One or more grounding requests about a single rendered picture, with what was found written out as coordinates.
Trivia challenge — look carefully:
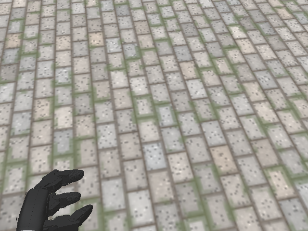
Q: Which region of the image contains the left robot hand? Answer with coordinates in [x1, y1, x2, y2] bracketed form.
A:
[15, 169, 93, 231]

